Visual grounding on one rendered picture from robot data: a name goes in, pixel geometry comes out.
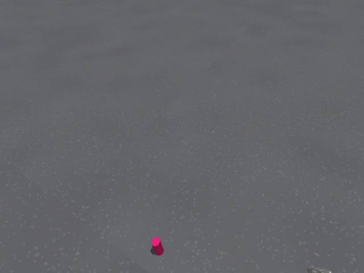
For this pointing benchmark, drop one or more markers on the can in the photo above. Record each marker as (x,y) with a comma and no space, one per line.
(156,243)

